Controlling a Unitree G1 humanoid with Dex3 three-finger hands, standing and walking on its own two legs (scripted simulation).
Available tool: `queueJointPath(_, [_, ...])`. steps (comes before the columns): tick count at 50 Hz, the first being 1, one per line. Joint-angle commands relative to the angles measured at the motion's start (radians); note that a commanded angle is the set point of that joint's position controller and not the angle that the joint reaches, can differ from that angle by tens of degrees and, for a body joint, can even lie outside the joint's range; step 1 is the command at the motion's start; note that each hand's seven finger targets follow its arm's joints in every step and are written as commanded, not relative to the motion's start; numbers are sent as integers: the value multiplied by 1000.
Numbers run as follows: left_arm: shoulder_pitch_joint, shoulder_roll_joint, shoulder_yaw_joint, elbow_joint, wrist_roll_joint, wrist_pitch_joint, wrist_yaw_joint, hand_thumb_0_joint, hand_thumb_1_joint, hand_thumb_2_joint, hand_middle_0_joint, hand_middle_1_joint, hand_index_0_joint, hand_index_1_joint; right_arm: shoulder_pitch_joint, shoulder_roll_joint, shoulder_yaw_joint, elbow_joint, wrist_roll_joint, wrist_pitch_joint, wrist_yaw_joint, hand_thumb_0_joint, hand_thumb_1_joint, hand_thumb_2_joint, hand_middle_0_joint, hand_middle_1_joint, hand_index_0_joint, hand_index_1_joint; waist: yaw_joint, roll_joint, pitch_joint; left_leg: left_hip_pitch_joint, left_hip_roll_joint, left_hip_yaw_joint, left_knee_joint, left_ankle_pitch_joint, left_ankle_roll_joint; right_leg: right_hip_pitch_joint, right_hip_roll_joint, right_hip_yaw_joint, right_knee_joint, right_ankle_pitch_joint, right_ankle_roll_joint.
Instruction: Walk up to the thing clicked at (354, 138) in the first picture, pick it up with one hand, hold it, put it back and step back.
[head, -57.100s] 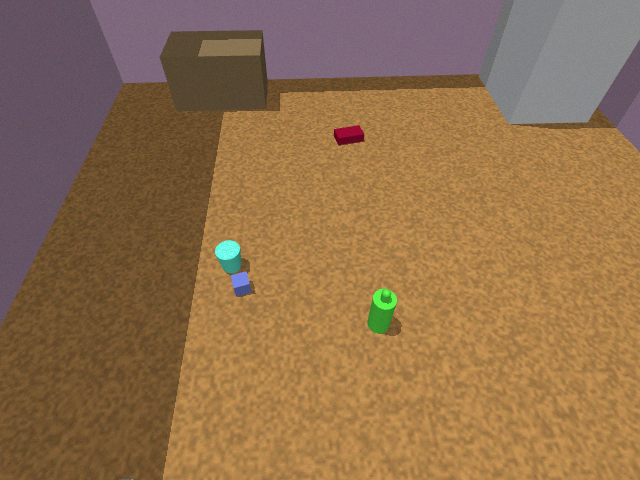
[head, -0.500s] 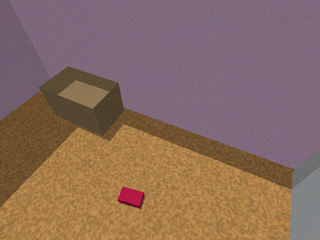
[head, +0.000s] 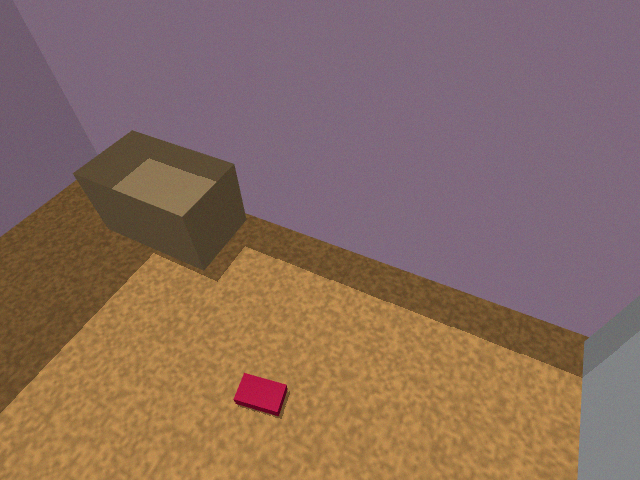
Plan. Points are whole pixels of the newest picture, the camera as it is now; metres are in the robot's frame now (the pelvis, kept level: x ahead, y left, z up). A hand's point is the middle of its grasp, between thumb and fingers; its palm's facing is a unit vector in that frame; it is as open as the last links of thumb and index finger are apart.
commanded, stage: stand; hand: left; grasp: from above
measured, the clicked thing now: (261, 394) +0.46 +0.21 -0.76
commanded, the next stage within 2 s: step back in 0.80 s
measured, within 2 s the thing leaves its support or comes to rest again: neither
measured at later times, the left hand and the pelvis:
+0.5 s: hand out of the picture +0.07 +0.25 -0.16, palm faces +0.02 -0.94 -0.33, open 7.4 cm; pelvis +0.01 +0.00 +0.00, yaw +0 degrees
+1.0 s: hand out of the picture +0.08 +0.28 -0.16, palm faces +0.01 -0.93 -0.38, open 7.4 cm; pelvis -0.02 +0.01 -0.01, yaw +0 degrees
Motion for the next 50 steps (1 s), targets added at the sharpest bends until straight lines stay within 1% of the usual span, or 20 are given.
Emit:
queueJointPath(1, [-33, 211, 33, -57, -6, -21, 16, 0, 900, 900, -200, -300, -200, -301, -26, -194, -29, -53, -3, -25, -11, 0, -900, -900, 200, 300, 200, 300, -7, -13, -64, -44, 100, -75, -61, 132, 39, 35, -97, 87, -50, 71, -25])
queueJointPath(2, [-30, 206, 32, -60, -5, -22, 15, 0, 900, 900, -200, -300, -200, -301, -39, -205, -32, -59, -3, -27, -11, 0, -900, -900, 200, 300, 200, 300, -4, -2, -78, -35, 105, -73, -53, 147, 45, 38, -102, 90, -47, 99, -28])
queueJointPath(6, [-32, 210, 31, -61, -4, -22, 15, 0, 900, 900, -200, -300, -200, -301, -39, -206, -31, -57, -3, -25, -10, 0, -900, -900, 200, 300, 200, 300, -5, -13, -69, -44, 101, -73, -59, 119, 43, 30, -100, 89, -55, 70, -24])
queueJointPath(11, [-29, 212, 29, -63, -6, -23, 14, 0, 900, 900, -200, -300, -200, -301, -44, -209, -31, -57, -2, -28, -9, 0, -900, -900, 200, 300, 200, 300, -1, -7, -88, -21, 107, -75, -51, 183, 41, 45, -102, 83, -44, 115, -29])
queueJointPath(15, [-35, 221, 31, -63, -7, -23, 15, 0, 900, 900, -200, -300, -200, -300, -33, -201, -29, -54, -2, -24, -8, 0, -900, -900, 200, 300, 200, 300, -9, -23, -75, -42, 100, -71, -59, 152, 38, 42, -103, 86, -50, 101, -28])
queueJointPath(18, [-29, 216, 29, -67, -8, -26, 14, 0, 900, 900, -200, -300, -200, -300, -36, -211, -30, -57, -2, -25, -8, 0, -900, -900, 200, 300, 200, 300, -6, -8, -89, -34, 106, -70, -47, 177, 45, 56, -107, 87, -46, 133, -31])
queueJointPath(25, [-31, 223, 29, -67, -8, -25, 12, 0, 900, 900, -200, -300, -200, -300, -38, -207, -26, -58, 0, -26, -6, 0, -900, -900, 200, 300, 200, 300, -6, -8, -79, -38, 104, -75, -60, 169, 37, 47, -104, 84, -46, 111, -31])
queueJointPath(31, [-25, 222, 28, -72, -10, -26, 11, 0, 900, 900, -200, -300, -200, -300, -35, -216, -27, -61, -1, -27, -7, 0, -900, -900, 200, 300, 200, 300, -7, -13, -98, -24, 106, -67, -46, 196, 41, 56, -108, 87, -40, 165, -33])
queueJointPath(35, [-23, 223, 28, -72, -11, -25, 10, 0, 900, 900, -200, -300, -200, -300, -37, -217, -24, -61, 0, -30, -7, 0, -900, -900, 200, 300, 200, 300, -3, 0, -99, -24, 110, -69, -53, 212, 41, 63, -108, 85, -32, 171, -34])
queueJointPath(39, [-23, 225, 27, -72, -11, -24, 11, 0, 900, 900, -200, -300, -200, -300, -42, -220, -27, -62, 0, -28, -7, 0, -900, -900, 200, 300, 200, 300, -2, -19, -88, -10, 110, -73, -57, 194, 38, 40, -103, 81, -42, 132, -33])
queueJointPath(40, [-24, 300, 75, -93, -26, -19, 17, 0, 900, 900, -200, -300, -200, -300, -76, -275, -50, -86, 8, -9, 1, 0, -900, -900, 200, 300, 200, 300, -7, -42, 7, -92, 85, -59, 67, 332, 65, -25, -102, 95, 30, 309, -44])
queueJointPath(41, [-16, 301, 79, -106, -30, -16, 22, 0, 900, 900, -200, -300, -200, -300, -53, -252, -47, -97, 15, -2, 1, 0, -900, -900, 200, 300, 200, 300, -13, -55, -12, -111, 67, -38, 118, 339, 63, -12, -114, 104, 46, 364, -65])
queueJointPath(42, [-5, 298, 84, -118, -32, -14, 23, 0, 900, 900, -200, -300, -200, -300, -48, -238, -46, -107, 18, 2, 3, 0, -900, -900, 200, 300, 200, 300, -10, -62, -22, -115, 42, -17, 165, 296, 57, -15, -136, 117, 43, 388, -88])
queueJointPath(43, [-4, 308, 87, -134, -30, -14, 24, 0, 900, 900, -200, -300, -200, -300, -37, -235, -50, -116, 21, 6, 4, 0, -900, -900, 200, 300, 200, 300, -13, -78, -64, -104, 18, 1, 233, 265, 54, -12, -177, 154, 39, 428, -128])
queueJointPath(44, [-18, 318, 93, -153, -26, -11, 25, 0, 900, 900, -200, -300, -200, -300, -24, -234, -55, -126, 20, 14, 5, 0, -900, -900, 200, 300, 200, 300, -17, -107, -86, -128, -14, 23, 308, 188, 47, -17, -224, 192, 32, 440, -173])
queueJointPath(45, [-51, 324, 97, -180, -21, -8, 27, 0, 900, 900, -200, -300, -200, -300, -6, -229, -63, -130, 17, 23, 7, 0, -900, -900, 200, 300, 200, 300, -25, -156, -98, -145, -45, 38, 405, -33, 44, -49, -286, 239, 15, 424, -223])
queueJointPath(46, [-72, 323, 98, -203, -12, -7, 30, 0, 900, 900, -200, -300, -200, -300, 3, -232, -71, -141, 15, 34, 9, 0, -900, -900, 200, 300, 200, 300, -24, -188, -98, -174, -65, 16, 537, -284, 52, -87, -337, 280, 7, 405, -270])
queueJointPath(47, [-82, 328, 101, -228, 1, -5, 30, 0, 900, 900, -200, -300, -200, -300, 32, -236, -75, -154, 11, 43, 15, 0, -900, -900, 200, 300, 200, 300, -32, -195, -100, -175, -44, -16, 599, -346, 60, -132, -365, 291, 17, 386, -292])
queueJointPath(48, [-117, 331, 103, -252, 5, -2, 31, 0, 900, 900, -200, -300, -200, -300, 71, -241, -78, -161, 14, 47, 20, 0, -900, -900, 200, 300, 200, 300, -55, -202, -99, -157, -20, -41, 603, -352, 69, -176, -362, 268, 34, 356, -276])
queueJointPath(50, [-151, 317, 95, -278, 13, 0, 33, 0, 900, 900, -200, -300, -200, -300, 84, -237, -84, -177, 21, 45, 26, 0, -900, -900, 200, 300, 200, 300, -65, -221, -109, -184, -6, -35, 505, -302, 75, -144, -307, 215, 104, 365, -226])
